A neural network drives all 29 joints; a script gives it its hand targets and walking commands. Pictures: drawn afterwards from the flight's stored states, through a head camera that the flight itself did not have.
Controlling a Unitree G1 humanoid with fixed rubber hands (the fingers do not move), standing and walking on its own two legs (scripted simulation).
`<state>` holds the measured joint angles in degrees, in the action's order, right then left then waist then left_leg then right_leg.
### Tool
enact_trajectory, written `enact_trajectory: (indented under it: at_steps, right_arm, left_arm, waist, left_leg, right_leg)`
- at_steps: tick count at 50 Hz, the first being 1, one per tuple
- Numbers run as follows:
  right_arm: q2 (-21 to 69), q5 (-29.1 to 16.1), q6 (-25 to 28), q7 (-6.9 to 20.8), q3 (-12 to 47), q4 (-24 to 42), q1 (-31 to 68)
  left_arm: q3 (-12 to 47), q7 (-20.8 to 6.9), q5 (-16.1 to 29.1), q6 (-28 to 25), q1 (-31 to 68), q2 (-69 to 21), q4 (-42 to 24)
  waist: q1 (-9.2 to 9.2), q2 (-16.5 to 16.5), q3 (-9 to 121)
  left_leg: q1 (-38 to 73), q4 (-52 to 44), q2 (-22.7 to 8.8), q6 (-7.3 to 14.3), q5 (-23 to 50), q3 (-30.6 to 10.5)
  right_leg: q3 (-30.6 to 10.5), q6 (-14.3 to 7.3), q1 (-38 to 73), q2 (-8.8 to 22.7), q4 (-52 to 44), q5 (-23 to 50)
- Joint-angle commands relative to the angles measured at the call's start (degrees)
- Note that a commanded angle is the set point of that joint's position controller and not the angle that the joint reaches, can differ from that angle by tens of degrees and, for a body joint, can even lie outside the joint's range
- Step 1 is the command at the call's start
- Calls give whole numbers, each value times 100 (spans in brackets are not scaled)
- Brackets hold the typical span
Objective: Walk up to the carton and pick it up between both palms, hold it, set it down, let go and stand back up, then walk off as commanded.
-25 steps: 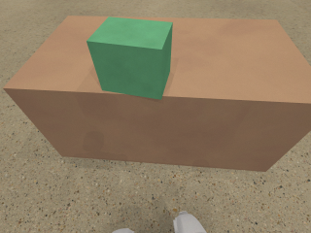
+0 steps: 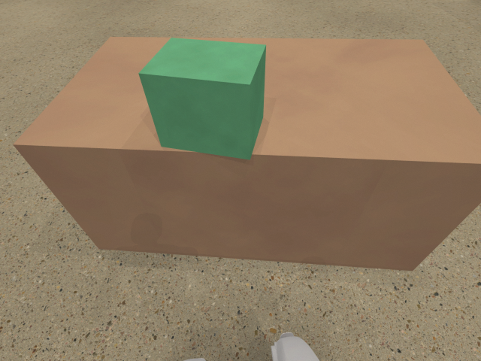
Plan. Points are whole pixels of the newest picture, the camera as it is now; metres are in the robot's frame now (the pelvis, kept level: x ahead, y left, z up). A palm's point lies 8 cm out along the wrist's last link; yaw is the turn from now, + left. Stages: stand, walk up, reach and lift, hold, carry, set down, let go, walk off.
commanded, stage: walk up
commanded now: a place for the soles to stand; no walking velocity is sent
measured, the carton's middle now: (210, 98) +0.75 +0.07 +0.04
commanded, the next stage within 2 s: none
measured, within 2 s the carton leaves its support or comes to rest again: neither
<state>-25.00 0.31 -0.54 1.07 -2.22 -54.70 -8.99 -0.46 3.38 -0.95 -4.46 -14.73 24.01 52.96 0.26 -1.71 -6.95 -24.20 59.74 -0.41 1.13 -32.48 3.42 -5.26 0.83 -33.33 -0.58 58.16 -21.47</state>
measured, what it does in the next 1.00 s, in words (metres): stands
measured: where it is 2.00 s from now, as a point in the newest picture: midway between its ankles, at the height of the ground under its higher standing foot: outside the picture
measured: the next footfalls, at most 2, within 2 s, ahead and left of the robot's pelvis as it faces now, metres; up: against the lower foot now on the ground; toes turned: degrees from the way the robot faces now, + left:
none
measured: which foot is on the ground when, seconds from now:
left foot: down 0.00-1.00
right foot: down 0.00-1.00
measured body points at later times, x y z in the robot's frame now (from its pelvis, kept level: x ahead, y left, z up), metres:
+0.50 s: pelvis +0.00 -0.01 +0.00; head +0.03 -0.02 +0.45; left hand +0.08 +0.33 -0.09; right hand +0.07 -0.33 -0.13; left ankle +0.01 +0.11 -0.67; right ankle +0.10 -0.14 -0.67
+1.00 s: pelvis +0.01 +0.00 +0.01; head +0.04 -0.02 +0.46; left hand +0.09 +0.32 -0.09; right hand +0.08 -0.33 -0.12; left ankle +0.01 +0.11 -0.67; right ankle +0.10 -0.14 -0.67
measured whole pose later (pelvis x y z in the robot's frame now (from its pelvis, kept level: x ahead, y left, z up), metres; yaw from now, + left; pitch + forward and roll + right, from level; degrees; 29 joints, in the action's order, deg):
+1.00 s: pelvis +0.01 +0.00 +0.01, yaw -2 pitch -3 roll +1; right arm -23.9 0.3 -0.8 1.0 -2.2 -55.4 -9.0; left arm -0.5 2.8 -1.0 -4.6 -14.3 23.4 53.3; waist 0.3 -1.3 -6.6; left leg -22.9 56.8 -0.7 0.9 -34.4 3.1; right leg -5.0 0.7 -31.6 -1.0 54.3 -20.1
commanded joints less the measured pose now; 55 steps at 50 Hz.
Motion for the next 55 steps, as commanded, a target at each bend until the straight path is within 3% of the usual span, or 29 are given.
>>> enact_trajectory:
  at_steps: [1, 2, 5, 7, 8, 10, 12, 16, 17, 18, 19, 23, 25, 26, 28, 29, 33, 34, 36, 37, 40, 42, 43, 44, 45, 46, 50, 53, 55]
  right_arm:
    - [-1928, 224, 213, -51, -729, 91, -538]
    - [-1895, 215, 238, -76, -693, 157, -128]
    - [-1650, 172, 273, -130, -580, 262, 318]
    - [-1480, 123, 226, -92, -505, 355, 604]
    - [-1328, 88, 181, -66, -463, 417, 683]
    - [-1063, -23, 69, -63, -420, 502, 418]
    - [-1267, 50, -4, -82, -432, 403, 462]
    - [-1291, 147, 113, -39, -567, 31, -359]
    - [-1461, 198, 143, -34, -627, -29, -634]
    - [-1758, 236, 177, -41, -697, -91, -805]
    - [-1844, 218, 203, -58, -695, 52, -299]
    - [-1582, 159, 243, -112, -559, 212, 379]
    - [-1346, 116, 185, -61, -461, 334, 683]
    - [-1187, 84, 142, -47, -437, 395, 622]
    - [-1094, -21, 16, -75, -409, 432, 385]
    - [-1210, 27, -17, -87, -429, 397, 394]
    - [-1202, 125, 104, -61, -541, 46, -224]
    - [-1294, 162, 141, -58, -576, -6, -393]
    - [-1778, 227, 204, -64, -683, 29, -425]
    - [-1784, 208, 224, -75, -666, 93, -77]
    - [-1544, 160, 262, -117, -551, 211, 322]
    - [-1363, 102, 196, -78, -469, 315, 600]
    - [-1198, 70, 153, -59, -441, 380, 649]
    - [-1073, 40, 111, -56, -420, 480, 525]
    - [-1040, -36, 31, -76, -415, 454, 357]
    - [-1135, -5, -18, -95, -427, 422, 355]
    - [-1166, 120, 103, -69, -533, 105, -155]
    - [-1796, 220, 201, -77, -684, 109, -284]
    - [-1691, 172, 245, -105, -611, 202, 190]
  left_arm:
    - [-295, 106, 28, 11, 921, 1200, -229]
    - [-347, 101, 11, 5, 839, 1485, -156]
    - [-351, -3, 58, -102, 337, 1452, -62]
    - [-353, -21, 88, -196, -172, 1378, 67]
    - [-384, 3, 69, -237, -462, 1435, 158]
    - [-615, 55, 30, -244, -915, 2111, 210]
    - [-622, 105, -3, -168, -390, 2263, 21]
    - [-438, 89, -37, -3, 325, 1724, -68]
    - [-380, 58, -16, 32, 614, 1496, -137]
    - [-308, 65, 15, 34, 824, 1149, -195]
    - [-317, 83, 21, 22, 823, 1307, -159]
    - [-362, -25, 54, -102, 177, 1433, 2]
    - [-359, -30, 60, -209, -379, 1320, 186]
    - [-450, 12, 31, -255, -621, 1540, 241]
    - [-614, 52, 39, -225, -720, 2165, 175]
    - [-614, 75, 2, -188, -446, 2225, 42]
    - [-450, 95, -30, -30, 233, 1755, -45]
    - [-396, 65, -3, 10, 402, 1555, -75]
    - [-300, 53, 43, 30, 818, 1126, -178]
    - [-332, 69, 19, 9, 725, 1377, -109]
    - [-323, -7, 60, -97, 308, 1342, -25]
    - [-345, -19, 73, -203, -268, 1301, 146]
    - [-416, 10, 52, -243, -505, 1436, 222]
    - [-540, 50, 14, -273, -719, 1817, 222]
    - [-593, 55, 36, -232, -742, 2068, 187]
    - [-611, 67, 20, -194, -509, 2167, 71]
    - [-434, 90, -27, -33, 266, 1725, -56]
    - [-298, 66, 38, 29, 782, 1168, -184]
    - [-338, 40, 42, -20, 622, 1405, -101]
  waist:
    - [745, -765, 125]
    - [559, -190, -28]
    - [246, -601, 352]
    - [-101, -438, 596]
    - [-217, -37, 848]
    - [-277, 1280, 1459]
    - [-150, 1085, 1046]
    - [348, 895, 576]
    - [586, 420, 418]
    - [754, -781, 352]
    - [608, -541, -28]
    - [176, -618, 346]
    - [-226, -332, 651]
    - [-271, 288, 924]
    - [-196, 1260, 1334]
    - [-140, 1138, 1127]
    - [260, 942, 674]
    - [405, 589, 616]
    - [618, -695, 172]
    - [483, -404, 49]
    - [186, -535, 326]
    - [-172, -480, 676]
    - [-233, -18, 885]
    - [-243, 770, 1175]
    - [-198, 1158, 1355]
    - [-139, 1185, 1221]
    - [258, 902, 671]
    - [582, -763, 180]
    - [330, -264, 44]
  left_leg:
    - [1405, -4352, -2056, 896, -2191, -3696]
    - [1019, -4252, -2306, 972, -1503, -3755]
    - [1067, -3231, -2136, 1214, 1126, -2710]
    - [551, -2375, -1650, 926, 2414, -1596]
    - [224, -1695, -1166, 524, 2558, -997]
    - [-956, 128, -95, -7, 469, -471]
    - [-1124, -15, -58, 53, -1055, -849]
    - [715, -1691, -227, 271, -338, -882]
    - [1350, -2800, -596, 514, -1114, -1423]
    - [1658, -4005, -1435, 854, -2173, -3038]
    - [1061, -4368, -2164, 979, -1997, -3634]
    - [908, -3135, -2032, 1252, 1176, -2484]
    - [241, -2187, -1367, 712, 2368, -1279]
    - [-213, -1201, -807, 301, 2345, -694]
    - [-1037, -125, -17, 20, -535, -563]
    - [-1087, -109, -21, 49, -974, -797]
    - [360, -1488, -131, 191, -38, -751]
    - [938, -2331, -434, 348, -388, -1176]
    - [1419, -4212, -1823, 932, -1897, -3396]
    - [1112, -4105, -2237, 1139, -1078, -3464]
    - [1153, -3148, -2029, 1235, 1531, -2526]
    - [494, -2267, -1468, 796, 2695, -1346]
    - [86, -1557, -972, 395, 2656, -807]
    - [-567, -470, -421, 92, 2077, -469]
    - [-877, -81, -57, 3, 235, -491]
    - [-1019, -110, -13, 41, -901, -719]
    - [383, -1621, -135, 200, 4, -735]
    - [1393, -4151, -1958, 959, -1311, -3326]
    - [1026, -3809, -2197, 1239, 77, -3134]
  right_leg:
    - [42, -323, -2080, -509, 182, -1208]
    - [-43, -256, -1737, -137, 399, -1122]
    - [281, -230, -809, 92, 134, -1057]
    - [446, -336, 482, 90, -1134, 100]
    - [-22, -476, 1217, 83, -1703, 1219]
    - [-3318, -1364, 2283, 1282, -2625, 884]
    - [-4285, -1768, 1885, 1589, -3145, -728]
    - [-2622, -976, -238, 825, -2693, -1169]
    - [-1466, -501, -1112, 243, -1995, -1155]
    - [-302, -354, -1811, -453, -254, -1150]
    - [89, -252, -1759, -314, 231, -1157]
    - [352, -217, -479, 100, -78, -989]
    - [316, -363, 1074, 30, -1602, 452]
    - [-745, -554, 1707, 315, -2047, 1224]
    - [-3801, -1534, 2224, 1539, -2894, 487]
    - [-4145, -1699, 2059, 1605, -3055, -246]
    - [-2908, -1144, 424, 1059, -2697, -408]
    - [-2046, -811, -293, 624, -2164, -561]
    - [56, -345, -1636, -508, -77, -1000]
    - [137, -253, -1446, -179, 241, -1175]
    - [316, -236, -632, 65, -76, -1027]
    - [429, -323, 915, 67, -1509, 426]
    - [-215, -462, 1571, 116, -1926, 1354]
    - [-1925, -812, 2096, 795, -2312, 1469]
    - [-3423, -1430, 2275, 1430, -2738, 1032]
    - [-3959, -1706, 2196, 1669, -2961, 343]
    - [-2757, -1166, 509, 1047, -2622, -52]
    - [138, -322, -1560, -448, -48, -1061]
    - [158, -242, -1091, -59, 249, -1143]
